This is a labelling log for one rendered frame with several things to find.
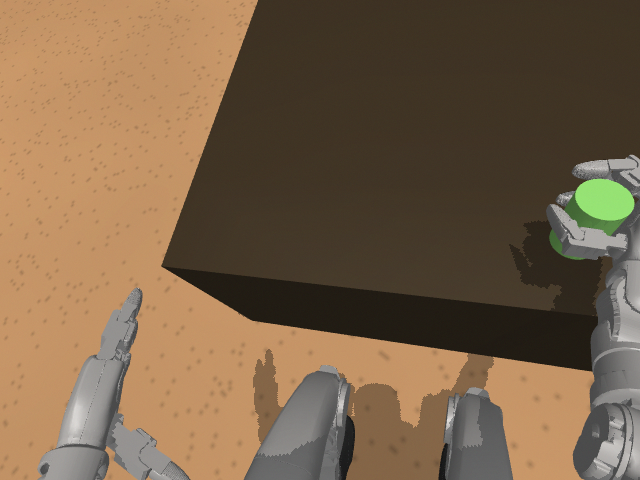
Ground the right robot hand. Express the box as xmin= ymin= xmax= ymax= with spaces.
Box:
xmin=546 ymin=155 xmax=640 ymax=267

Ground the can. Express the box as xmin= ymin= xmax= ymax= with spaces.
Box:
xmin=549 ymin=179 xmax=635 ymax=260

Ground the left robot hand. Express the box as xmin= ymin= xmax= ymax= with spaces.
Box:
xmin=56 ymin=288 xmax=190 ymax=480

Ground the right robot arm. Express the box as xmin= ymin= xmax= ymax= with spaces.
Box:
xmin=573 ymin=260 xmax=640 ymax=480

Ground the left robot foot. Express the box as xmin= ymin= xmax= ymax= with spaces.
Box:
xmin=339 ymin=415 xmax=355 ymax=480

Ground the left robot arm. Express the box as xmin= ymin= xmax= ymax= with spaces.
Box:
xmin=37 ymin=444 xmax=109 ymax=480

